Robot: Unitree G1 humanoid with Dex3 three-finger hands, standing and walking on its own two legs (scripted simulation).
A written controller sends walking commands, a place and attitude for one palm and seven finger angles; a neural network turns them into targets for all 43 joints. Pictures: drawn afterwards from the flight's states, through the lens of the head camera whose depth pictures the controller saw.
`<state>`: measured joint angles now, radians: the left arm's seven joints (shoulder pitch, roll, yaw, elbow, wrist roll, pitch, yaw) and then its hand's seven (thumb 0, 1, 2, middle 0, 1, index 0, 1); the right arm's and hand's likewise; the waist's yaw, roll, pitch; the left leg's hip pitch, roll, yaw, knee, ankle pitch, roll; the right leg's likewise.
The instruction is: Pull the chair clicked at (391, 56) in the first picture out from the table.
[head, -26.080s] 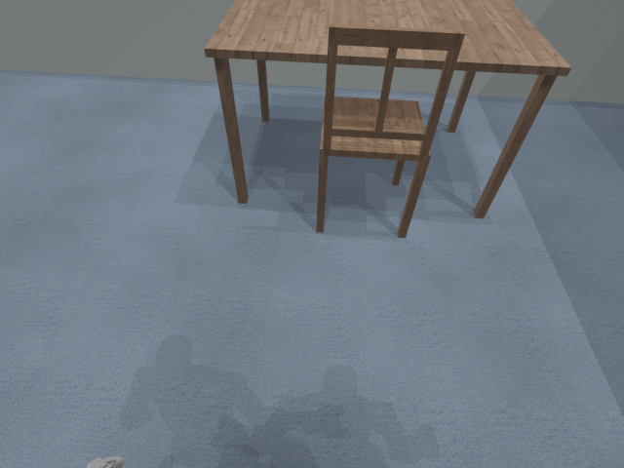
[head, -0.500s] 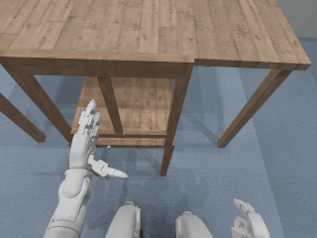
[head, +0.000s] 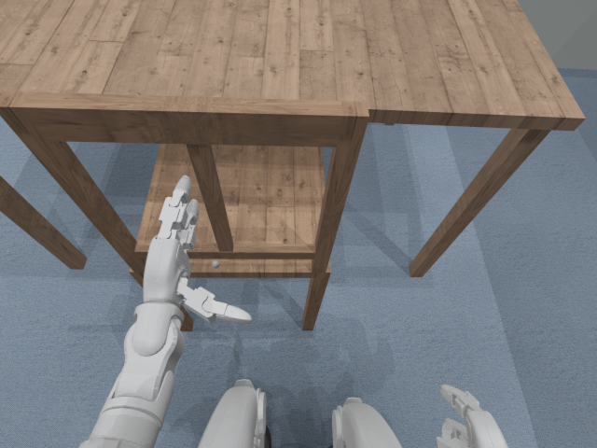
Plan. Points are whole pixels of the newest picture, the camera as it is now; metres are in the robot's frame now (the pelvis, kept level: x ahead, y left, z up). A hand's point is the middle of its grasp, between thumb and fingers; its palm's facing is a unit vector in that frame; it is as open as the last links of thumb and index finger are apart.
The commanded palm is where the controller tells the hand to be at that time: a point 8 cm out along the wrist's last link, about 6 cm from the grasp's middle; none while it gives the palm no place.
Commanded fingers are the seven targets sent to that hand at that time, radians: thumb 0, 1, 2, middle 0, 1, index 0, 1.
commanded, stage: aim the fingers beside a spindle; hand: left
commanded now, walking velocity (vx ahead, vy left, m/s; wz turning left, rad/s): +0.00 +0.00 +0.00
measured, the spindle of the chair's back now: (214, 204) +0.45 +0.14 +0.01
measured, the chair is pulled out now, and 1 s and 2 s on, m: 0.03 0.03 0.03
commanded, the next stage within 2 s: push the fingers through the gap in 0.56 s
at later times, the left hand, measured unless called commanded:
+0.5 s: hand (223, 265) +0.35 +0.11 +0.02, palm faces +0.00 -1.00 -0.02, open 16.9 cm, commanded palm +0.33 +0.16 +0.02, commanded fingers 0.00 -0.50 0.30 -0.06 -0.08 -0.06 -0.08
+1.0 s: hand (223, 235) +0.39 +0.12 +0.02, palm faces +0.01 -1.00 -0.03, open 16.9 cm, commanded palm +0.37 +0.16 +0.02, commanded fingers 0.00 -0.50 0.30 -0.06 -0.08 -0.06 -0.08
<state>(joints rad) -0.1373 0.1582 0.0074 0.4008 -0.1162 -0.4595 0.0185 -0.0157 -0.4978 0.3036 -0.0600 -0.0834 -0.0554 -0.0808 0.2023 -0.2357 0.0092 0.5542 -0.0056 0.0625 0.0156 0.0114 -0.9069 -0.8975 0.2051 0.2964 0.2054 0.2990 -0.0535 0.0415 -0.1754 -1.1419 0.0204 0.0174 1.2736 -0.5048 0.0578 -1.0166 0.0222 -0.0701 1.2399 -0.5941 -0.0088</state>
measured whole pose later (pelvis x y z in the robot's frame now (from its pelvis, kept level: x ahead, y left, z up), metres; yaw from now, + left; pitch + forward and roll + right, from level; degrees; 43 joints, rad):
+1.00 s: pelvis +0.00 -0.01 +0.00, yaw +0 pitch +23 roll -3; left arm -0.32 0.19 0.09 0.57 -0.12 -0.46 0.00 -0.02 -0.50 0.30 -0.06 -0.08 -0.06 -0.08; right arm 0.21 -0.24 0.01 0.58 -0.01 0.06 0.01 0.01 -0.91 -0.90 0.20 0.30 0.21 0.30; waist -0.07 0.04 -0.17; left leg -1.18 0.03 0.01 1.29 -0.51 0.04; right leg -1.06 0.03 -0.08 1.26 -0.60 -0.03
